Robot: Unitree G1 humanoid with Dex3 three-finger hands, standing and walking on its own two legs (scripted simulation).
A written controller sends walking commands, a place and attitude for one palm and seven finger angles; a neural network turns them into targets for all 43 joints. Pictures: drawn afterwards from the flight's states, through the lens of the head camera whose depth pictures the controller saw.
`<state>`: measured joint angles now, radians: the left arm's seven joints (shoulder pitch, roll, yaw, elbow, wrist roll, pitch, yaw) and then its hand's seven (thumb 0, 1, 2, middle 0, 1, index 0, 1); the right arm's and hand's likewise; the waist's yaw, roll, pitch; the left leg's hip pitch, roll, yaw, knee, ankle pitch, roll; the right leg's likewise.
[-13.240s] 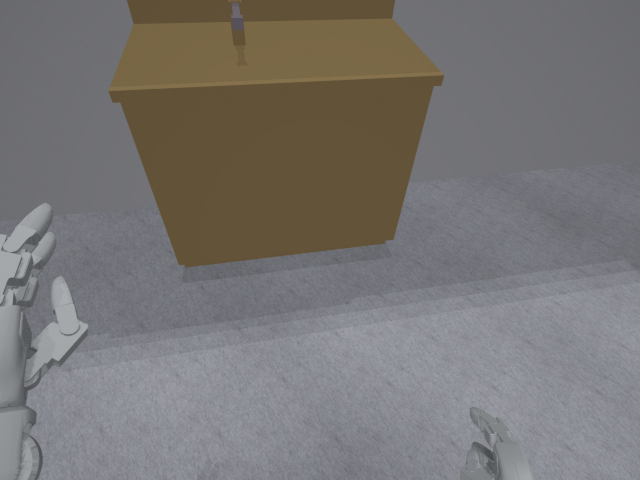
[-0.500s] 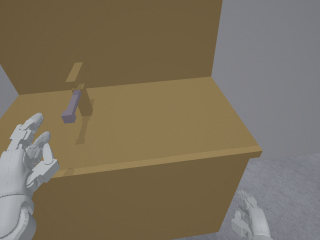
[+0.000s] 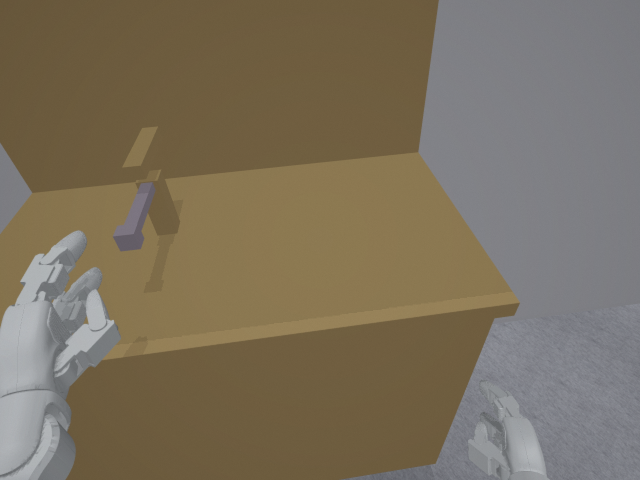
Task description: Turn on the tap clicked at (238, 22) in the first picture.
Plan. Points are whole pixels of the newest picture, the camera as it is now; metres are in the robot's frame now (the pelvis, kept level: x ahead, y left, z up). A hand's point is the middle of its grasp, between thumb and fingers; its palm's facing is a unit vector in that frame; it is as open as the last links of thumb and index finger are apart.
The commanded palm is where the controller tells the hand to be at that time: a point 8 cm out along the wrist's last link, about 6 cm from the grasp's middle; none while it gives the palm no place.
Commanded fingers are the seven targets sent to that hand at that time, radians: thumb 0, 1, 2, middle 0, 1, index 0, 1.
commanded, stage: reach beside the lever's end, fingers flat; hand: left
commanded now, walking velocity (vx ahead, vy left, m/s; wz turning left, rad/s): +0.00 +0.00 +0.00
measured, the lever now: (129, 237) +0.37 +0.33 +0.13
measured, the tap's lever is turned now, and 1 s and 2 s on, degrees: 0 0 0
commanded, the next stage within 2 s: none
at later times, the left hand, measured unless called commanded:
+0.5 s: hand (109, 311) +0.21 +0.25 +0.18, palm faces +0.48 -0.87 -0.13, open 7.4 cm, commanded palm +0.17 +0.30 +0.18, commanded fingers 0.00 0.90 0.90 -0.20 -0.29 -0.20 -0.29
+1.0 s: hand (114, 280) +0.26 +0.28 +0.16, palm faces +0.49 -0.86 -0.12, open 7.6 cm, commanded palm +0.21 +0.33 +0.16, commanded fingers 0.00 0.90 0.90 -0.18 -0.23 -0.18 -0.23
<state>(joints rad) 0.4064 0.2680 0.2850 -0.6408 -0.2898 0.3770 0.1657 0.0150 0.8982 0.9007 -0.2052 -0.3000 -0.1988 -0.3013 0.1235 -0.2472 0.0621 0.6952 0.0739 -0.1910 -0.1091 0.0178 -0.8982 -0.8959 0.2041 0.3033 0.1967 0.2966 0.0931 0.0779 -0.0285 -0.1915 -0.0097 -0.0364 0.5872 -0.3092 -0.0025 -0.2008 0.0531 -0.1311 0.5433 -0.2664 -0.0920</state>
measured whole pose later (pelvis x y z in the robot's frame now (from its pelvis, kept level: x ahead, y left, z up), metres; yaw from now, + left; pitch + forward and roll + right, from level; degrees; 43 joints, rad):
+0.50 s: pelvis +0.00 +0.00 +0.00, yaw +0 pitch -4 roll +0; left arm 0.32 0.29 0.33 -0.49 -0.29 0.34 0.15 0.01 0.90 0.90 -0.21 -0.30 -0.20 -0.30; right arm 0.14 -0.24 0.06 0.70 0.07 -0.19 -0.12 0.02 -0.90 -0.90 0.20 0.30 0.20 0.30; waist 0.08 0.07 -0.03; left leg -0.19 -0.01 -0.03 0.56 -0.30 0.00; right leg -0.21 0.05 -0.12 0.53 -0.26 -0.10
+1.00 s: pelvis +0.01 +0.00 +0.00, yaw -1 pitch -2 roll +0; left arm 0.13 0.33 0.40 -0.21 -0.28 0.29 0.11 0.01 0.90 0.90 -0.19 -0.25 -0.18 -0.26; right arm 0.14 -0.24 0.05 0.71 0.08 -0.18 -0.13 0.02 -0.90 -0.90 0.20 0.30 0.20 0.30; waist 0.06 0.06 -0.02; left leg -0.20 -0.02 -0.02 0.53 -0.29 0.00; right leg -0.23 0.05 -0.11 0.51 -0.25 -0.09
